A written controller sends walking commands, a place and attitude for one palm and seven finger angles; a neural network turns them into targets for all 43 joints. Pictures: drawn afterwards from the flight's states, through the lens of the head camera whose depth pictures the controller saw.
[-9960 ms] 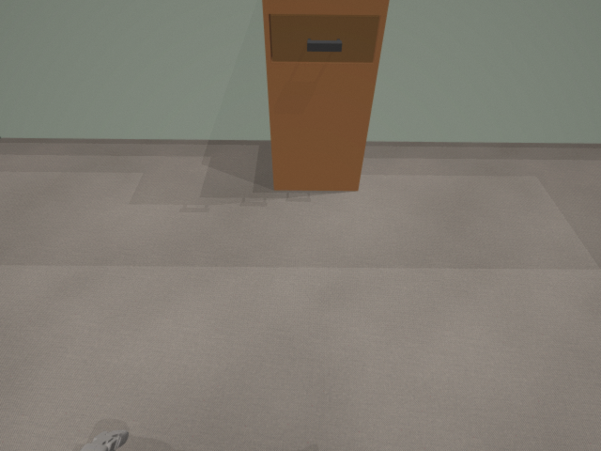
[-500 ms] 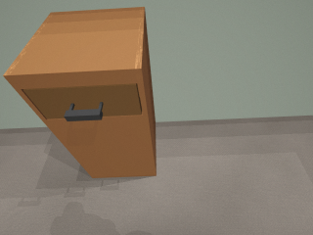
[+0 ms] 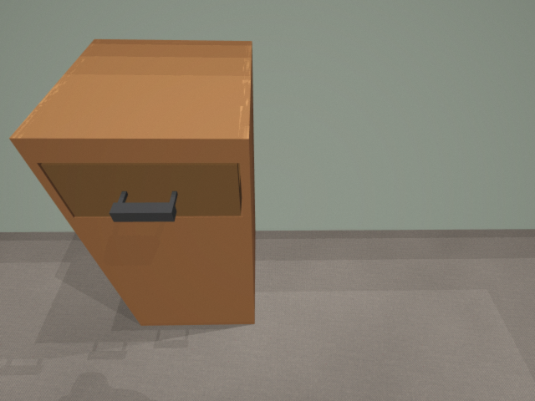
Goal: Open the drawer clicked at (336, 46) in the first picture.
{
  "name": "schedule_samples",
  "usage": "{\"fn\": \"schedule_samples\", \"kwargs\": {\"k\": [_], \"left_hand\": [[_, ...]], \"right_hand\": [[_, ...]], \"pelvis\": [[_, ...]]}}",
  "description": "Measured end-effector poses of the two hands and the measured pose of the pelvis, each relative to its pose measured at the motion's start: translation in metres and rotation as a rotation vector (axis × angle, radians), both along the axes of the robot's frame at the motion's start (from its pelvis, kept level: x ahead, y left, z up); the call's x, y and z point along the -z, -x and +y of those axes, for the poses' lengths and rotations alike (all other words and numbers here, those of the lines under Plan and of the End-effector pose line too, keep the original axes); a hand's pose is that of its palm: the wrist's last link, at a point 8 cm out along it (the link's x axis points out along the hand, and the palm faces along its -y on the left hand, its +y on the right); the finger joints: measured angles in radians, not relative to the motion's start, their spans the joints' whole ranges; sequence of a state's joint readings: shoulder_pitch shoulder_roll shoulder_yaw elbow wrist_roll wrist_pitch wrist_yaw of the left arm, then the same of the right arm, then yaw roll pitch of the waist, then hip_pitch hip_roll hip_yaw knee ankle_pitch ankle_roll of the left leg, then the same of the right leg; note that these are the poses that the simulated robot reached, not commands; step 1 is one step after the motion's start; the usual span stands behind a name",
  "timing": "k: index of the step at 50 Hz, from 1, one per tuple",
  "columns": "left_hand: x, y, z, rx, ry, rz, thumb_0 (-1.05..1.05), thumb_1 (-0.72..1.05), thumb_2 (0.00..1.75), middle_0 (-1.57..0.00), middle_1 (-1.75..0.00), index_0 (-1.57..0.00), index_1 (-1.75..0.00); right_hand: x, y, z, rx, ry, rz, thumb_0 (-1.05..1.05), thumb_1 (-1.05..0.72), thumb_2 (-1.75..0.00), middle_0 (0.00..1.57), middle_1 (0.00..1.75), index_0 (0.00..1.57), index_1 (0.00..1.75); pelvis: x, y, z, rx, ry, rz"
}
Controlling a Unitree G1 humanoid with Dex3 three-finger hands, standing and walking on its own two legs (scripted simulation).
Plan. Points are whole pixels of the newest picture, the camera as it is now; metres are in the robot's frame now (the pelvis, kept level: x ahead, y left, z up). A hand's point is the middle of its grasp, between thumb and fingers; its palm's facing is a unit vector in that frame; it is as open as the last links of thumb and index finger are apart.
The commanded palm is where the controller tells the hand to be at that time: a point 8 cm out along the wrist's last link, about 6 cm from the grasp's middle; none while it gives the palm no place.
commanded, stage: come to a stop and stand still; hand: left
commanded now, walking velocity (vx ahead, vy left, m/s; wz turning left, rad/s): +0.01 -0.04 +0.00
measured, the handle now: (146, 203) +0.49 +0.29 -0.03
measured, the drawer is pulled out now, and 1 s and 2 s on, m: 0.00 0.00 0.00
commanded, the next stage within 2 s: look again from close up in 0.90 s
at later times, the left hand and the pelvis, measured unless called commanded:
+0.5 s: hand out of the picture -0.03 +0.22 -0.18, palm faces +0.01 -0.99 -0.17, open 7.3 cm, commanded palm none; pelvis -0.04 +0.06 +0.00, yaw +0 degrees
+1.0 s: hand out of the picture -0.06 +0.20 -0.18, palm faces +0.02 -0.99 -0.12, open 7.3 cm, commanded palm none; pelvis -0.03 +0.06 +0.00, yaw +0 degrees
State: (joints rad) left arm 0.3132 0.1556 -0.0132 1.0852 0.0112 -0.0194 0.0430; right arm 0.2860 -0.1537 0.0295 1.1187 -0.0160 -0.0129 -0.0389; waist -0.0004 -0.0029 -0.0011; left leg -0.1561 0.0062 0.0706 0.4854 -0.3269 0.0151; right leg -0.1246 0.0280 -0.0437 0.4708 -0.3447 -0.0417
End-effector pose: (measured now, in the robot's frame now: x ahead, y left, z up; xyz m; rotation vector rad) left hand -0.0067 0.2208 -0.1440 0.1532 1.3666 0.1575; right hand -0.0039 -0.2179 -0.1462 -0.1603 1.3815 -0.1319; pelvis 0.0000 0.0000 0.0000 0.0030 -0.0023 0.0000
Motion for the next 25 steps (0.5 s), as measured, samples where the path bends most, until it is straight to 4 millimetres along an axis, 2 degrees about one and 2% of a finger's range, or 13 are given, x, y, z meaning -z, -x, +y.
{"fn": "schedule_samples", "kwargs": {"k": [4, 9, 16, 25], "left_hand": [[-0.001, 0.001, 0.004, 0.019, -0.011, 0.001, 0.00, 0.91, 0.89, -0.20, -0.30, -0.20, -0.29], [0.008, 0.005, 0.013, 0.040, 0.016, 0.018, 0.00, 0.91, 0.89, -0.20, -0.30, -0.20, -0.29], [0.010, 0.006, 0.033, 0.022, 0.025, -0.032, 0.00, 0.92, 0.89, -0.20, -0.30, -0.20, -0.29], [0.007, 0.028, 0.050, 0.019, 0.033, -0.010, 0.00, 0.92, 0.89, -0.20, -0.30, -0.20, -0.29]], "right_hand": [[0.001, 0.006, 0.004, 0.012, -0.003, 0.024, 0.01, -0.93, -0.90, 0.20, 0.30, 0.20, 0.30], [-0.004, 0.012, 0.011, 0.030, 0.023, -0.010, 0.01, -0.93, -0.90, 0.20, 0.30, 0.20, 0.30], [-0.005, 0.020, 0.031, 0.011, 0.030, -0.027, 0.01, -0.92, -0.90, 0.20, 0.30, 0.19, 0.30], [-0.008, 0.033, 0.051, 0.005, 0.021, -0.031, 0.01, -0.92, -0.90, 0.20, 0.30, 0.20, 0.30]], "pelvis": [[0.001, 0.005, 0.006, 0.006, 0.019, 0.012], [0.003, 0.013, 0.018, 0.003, 0.019, 0.011], [0.004, 0.022, 0.037, 0.003, 0.025, -0.018], [0.001, 0.035, 0.055, 0.005, 0.017, -0.013]]}}
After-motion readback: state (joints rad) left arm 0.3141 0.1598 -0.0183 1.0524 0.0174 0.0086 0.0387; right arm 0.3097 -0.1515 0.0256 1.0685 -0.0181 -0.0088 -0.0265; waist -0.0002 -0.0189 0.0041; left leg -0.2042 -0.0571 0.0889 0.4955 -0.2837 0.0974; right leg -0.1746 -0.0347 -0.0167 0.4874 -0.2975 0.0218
